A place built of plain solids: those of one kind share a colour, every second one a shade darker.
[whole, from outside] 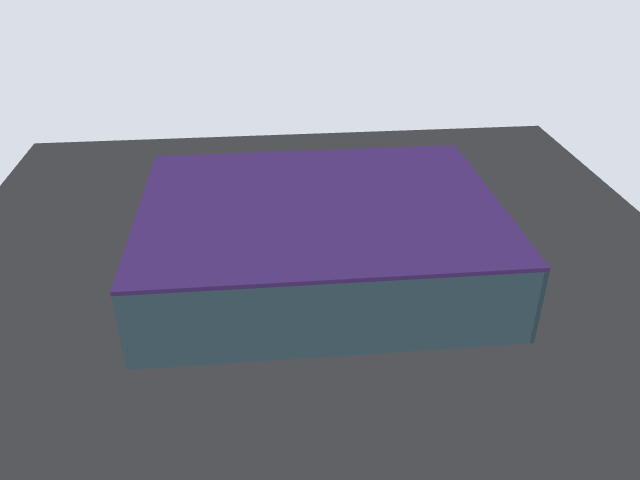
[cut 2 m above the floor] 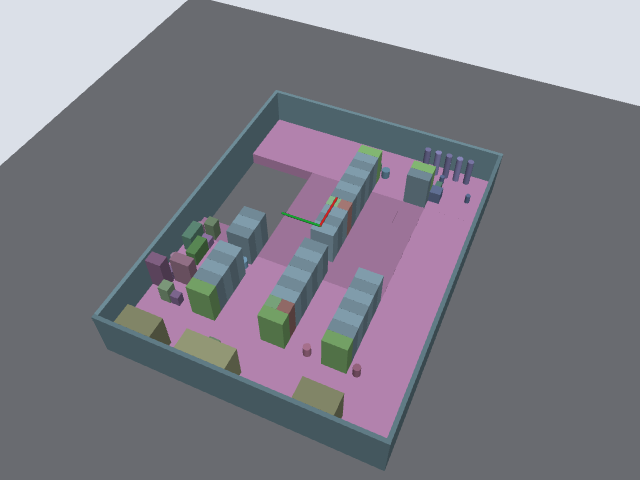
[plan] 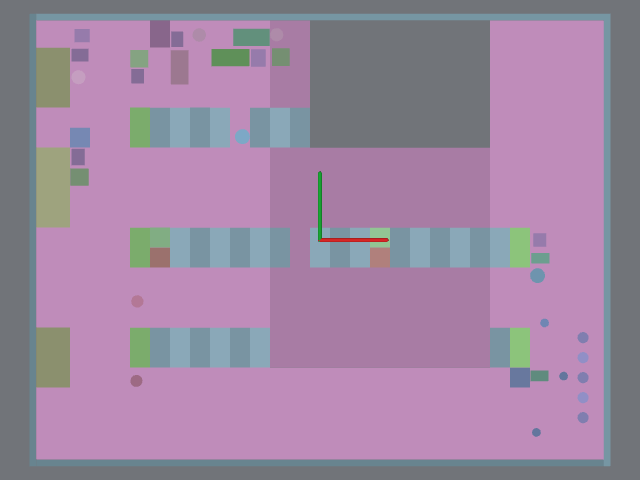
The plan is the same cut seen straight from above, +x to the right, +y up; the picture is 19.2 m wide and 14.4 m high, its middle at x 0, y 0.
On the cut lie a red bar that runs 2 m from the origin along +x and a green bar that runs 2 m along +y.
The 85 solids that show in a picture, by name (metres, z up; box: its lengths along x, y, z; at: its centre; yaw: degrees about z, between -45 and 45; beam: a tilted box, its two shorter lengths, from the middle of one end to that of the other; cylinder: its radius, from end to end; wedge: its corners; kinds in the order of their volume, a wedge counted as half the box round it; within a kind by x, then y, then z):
{
 "floor_1": {"box": [7.02, 13.18, 0.74], "at": [-5.01, 0.0, 0.32]},
 "floor_2": {"box": [8.22, 9.22, 0.74], "at": [-4.41, 1.98, 0.32]},
 "floor_3": {"box": [17.03, 2.76, 0.74], "at": [0.0, -5.21, 0.32]},
 "floor_4": {"box": [17.03, 5.4, 0.74], "at": [0.0, 0.07, 0.32]},
 "floor_5": {"box": [6.6, 1.2, 0.74], "at": [1.8, -3.23, 0.32]},
 "floor_6": {"box": [3.41, 13.18, 0.74], "at": [6.81, 0.0, 0.32]},
 "roof_1": {"box": [17.43, 13.58, 0.2], "at": [0.0, 0.0, 3.8]},
 "wall_1": {"box": [0.2, 13.58, 3.75], "at": [-8.62, 0.0, 1.83]},
 "wall_2": {"box": [17.03, 0.2, 3.75], "at": [0.0, -6.69, 1.83]},
 "wall_3": {"box": [17.03, 0.2, 3.75], "at": [0.0, 6.69, 1.83]},
 "wall_4": {"box": [0.2, 13.58, 3.75], "at": [8.61, 0.0, 1.83]},
 "rack_1": {"box": [0.6, 1.2, 2.0], "at": [-4.8, -3.23, 1.69]},
 "rack_2": {"box": [0.6, 1.2, 2.0], "at": [-4.8, 3.37, 1.69]},
 "rack_3": {"box": [0.6, 1.2, 2.0], "at": [-4.2, -3.23, 1.69]},
 "rack_4": {"box": [0.6, 1.2, 2.0], "at": [-4.2, -0.23, 1.69]},
 "rack_5": {"box": [0.6, 1.2, 2.0], "at": [-4.2, 3.37, 1.69]},
 "rack_6": {"box": [0.6, 1.2, 2.0], "at": [-3.6, -3.23, 1.69]},
 "rack_7": {"box": [0.6, 1.2, 2.0], "at": [-3.6, -0.23, 1.69]},
 "rack_8": {"box": [0.6, 1.2, 2.0], "at": [-3.6, 3.37, 1.69]},
 "rack_9": {"box": [0.6, 1.2, 2.0], "at": [-3.0, -3.23, 1.69]},
 "rack_10": {"box": [0.6, 1.2, 2.0], "at": [-3.0, -0.23, 1.69]},
 "rack_11": {"box": [0.6, 1.2, 2.0], "at": [-3.0, 3.37, 1.69]},
 "rack_12": {"box": [0.6, 1.2, 2.0], "at": [-2.4, -3.23, 1.69]},
 "rack_13": {"box": [0.6, 1.2, 2.0], "at": [-2.4, -0.23, 1.69]},
 "rack_14": {"box": [0.6, 1.2, 2.0], "at": [-1.8, -3.23, 1.69]},
 "rack_15": {"box": [0.6, 1.2, 2.0], "at": [-1.8, -0.23, 1.69]},
 "rack_16": {"box": [0.6, 1.2, 2.0], "at": [-1.8, 3.37, 1.69]},
 "rack_17": {"box": [0.6, 1.2, 2.0], "at": [-1.2, -0.23, 1.69]},
 "rack_18": {"box": [0.6, 1.2, 2.0], "at": [-1.2, 3.37, 1.69]},
 "rack_19": {"box": [0.6, 1.2, 2.0], "at": [-0.6, 3.37, 1.69]},
 "rack_20": {"box": [0.6, 1.2, 2.0], "at": [0.0, -0.23, 1.69]},
 "rack_21": {"box": [0.6, 1.2, 2.0], "at": [0.6, -0.23, 1.69]},
 "rack_22": {"box": [0.6, 1.2, 2.0], "at": [1.2, -0.23, 1.69]},
 "rack_23": {"box": [0.6, 1.2, 2.0], "at": [2.4, -0.23, 1.69]},
 "rack_24": {"box": [0.6, 1.2, 2.0], "at": [3.0, -0.23, 1.69]},
 "rack_25": {"box": [0.6, 1.2, 2.0], "at": [3.6, -0.23, 1.69]},
 "rack_26": {"box": [0.6, 1.2, 2.0], "at": [4.2, -0.23, 1.69]},
 "rack_27": {"box": [0.6, 1.2, 2.0], "at": [4.8, -0.23, 1.69]},
 "rack_28": {"box": [0.6, 1.2, 2.0], "at": [5.4, -3.23, 1.69]},
 "rack_29": {"box": [0.6, 1.2, 2.0], "at": [5.4, -0.23, 1.69]},
 "cooler_1": {"box": [1.02, 1.8, 2.01], "at": [-8.01, -3.53, 1.7]},
 "cooler_2": {"box": [1.02, 2.4, 2.03], "at": [-8.01, 1.57, 1.7]},
 "cooler_3": {"box": [1.02, 1.8, 2.02], "at": [-8.01, 4.87, 1.7]},
 "endcab_1": {"box": [0.6, 1.2, 2.0], "at": [-5.4, -3.23, 1.69]},
 "endcab_2": {"box": [0.6, 1.2, 2.0], "at": [-5.4, -0.23, 1.69]},
 "endcab_3": {"box": [0.6, 1.2, 2.0], "at": [-5.4, 3.37, 1.69]},
 "endcab_4": {"box": [0.6, 1.2, 2.0], "at": [6.0, -3.23, 1.69]},
 "endcab_5": {"box": [0.6, 1.2, 2.0], "at": [6.0, -0.23, 1.69]},
 "column_1": {"box": [0.6, 0.6, 3.01], "at": [-4.8, -0.53, 2.2]},
 "column_2": {"box": [0.6, 0.6, 3.01], "at": [1.8, -0.53, 2.2]},
 "blank_1": {"box": [0.6, 0.6, 2.0], "at": [-4.8, 0.07, 1.69]},
 "blank_2": {"box": [0.6, 0.6, 2.0], "at": [1.8, 0.07, 1.69]},
 "lift_1": {"box": [0.54, 1.03, 1.66], "at": [-4.21, 5.18, 1.52]},
 "power_1": {"box": [0.6, 0.82, 1.83], "at": [-4.8, 6.18, 1.61]},
 "cart_1": {"box": [0.55, 0.52, 0.96], "at": [-7.21, 1.89, 1.17]},
 "cart_2": {"box": [0.55, 0.53, 0.96], "at": [-5.42, 5.44, 1.17]},
 "cart_3": {"box": [0.54, 0.53, 1.05], "at": [-1.18, 5.49, 1.22]},
 "carton_1": {"box": [0.4, 0.5, 0.51], "at": [-7.25, 2.49, 0.94]},
 "carton_2": {"box": [0.51, 0.39, 0.58], "at": [-7.2, 5.55, 0.98]},
 "carton_3": {"box": [0.46, 0.4, 0.58], "at": [-7.14, 6.13, 0.98]},
 "carton_4": {"box": [0.39, 0.43, 0.61], "at": [-5.47, 4.91, 0.99]},
 "carton_5": {"box": [0.36, 0.47, 0.57], "at": [-4.28, 6.03, 0.97]},
 "carton_6": {"box": [0.44, 0.54, 0.51], "at": [-1.85, 5.46, 0.94]},
 "carton_7": {"box": [0.39, 0.41, 0.6], "at": [6.59, 0.0, 0.99]},
 "gasbottle_1": {"cylinder": 0.17, "from": [7.89, -5.33, 0.69], "to": [7.89, -5.33, 2.26]},
 "gasbottle_2": {"cylinder": 0.17, "from": [7.89, -4.73, 0.69], "to": [7.89, -4.73, 2.26]},
 "gasbottle_3": {"cylinder": 0.17, "from": [7.89, -4.13, 0.69], "to": [7.89, -4.13, 2.26]},
 "gasbottle_4": {"cylinder": 0.17, "from": [7.89, -3.53, 0.69], "to": [7.89, -3.53, 2.26]},
 "gasbottle_5": {"cylinder": 0.17, "from": [7.89, -2.93, 0.69], "to": [7.89, -2.93, 2.26]},
 "load_1": {"box": [1.1, 0.52, 1.05], "at": [-2.05, 6.08, 1.22]},
 "bench_1": {"box": [1.14, 0.52, 0.86], "at": [-2.69, 5.47, 1.12]},
 "panelstack_1": {"box": [0.6, 0.6, 0.6], "at": [-7.2, 3.07, 0.99]},
 "panelstack_2": {"box": [0.6, 0.6, 0.68], "at": [6.0, -4.13, 1.03]},
 "bin_1": {"cylinder": 0.21, "from": [-7.25, 4.88, 0.69], "to": [-7.25, 4.88, 1.43]},
 "bin_2": {"cylinder": 0.2, "from": [-3.62, 6.15, 0.69], "to": [-3.62, 6.15, 1.45]},
 "bin_3": {"cylinder": 0.2, "from": [-1.3, 6.16, 0.69], "to": [-1.3, 6.16, 1.34]},
 "case_1": {"box": [0.55, 0.33, 0.52], "at": [6.58, -4.08, 0.95]},
 "case_2": {"box": [0.56, 0.31, 0.53], "at": [6.61, -0.55, 0.96]},
 "reel_1": {"cylinder": 0.23, "from": [-2.33, 3.1, 0.69], "to": [-2.33, 3.1, 1.17]},
 "reel_2": {"cylinder": 0.22, "from": [6.53, -1.07, 0.69], "to": [6.53, -1.07, 1.18]},
 "vacuum_1": {"cylinder": 0.18, "from": [-5.51, -4.23, 0.69], "to": [-5.51, -4.23, 1.27]},
 "vacuum_2": {"cylinder": 0.18, "from": [-5.48, -1.84, 0.69], "to": [-5.48, -1.84, 1.26]},
 "cone_1": {"cylinder": 0.13, "from": [6.49, -5.77, 0.69], "to": [6.49, -5.77, 1.17]},
 "cone_2": {"cylinder": 0.13, "from": [6.74, -2.49, 0.69], "to": [6.74, -2.49, 1.17]},
 "cone_3": {"cylinder": 0.13, "from": [7.31, -4.08, 0.69], "to": [7.31, -4.08, 1.19]}
}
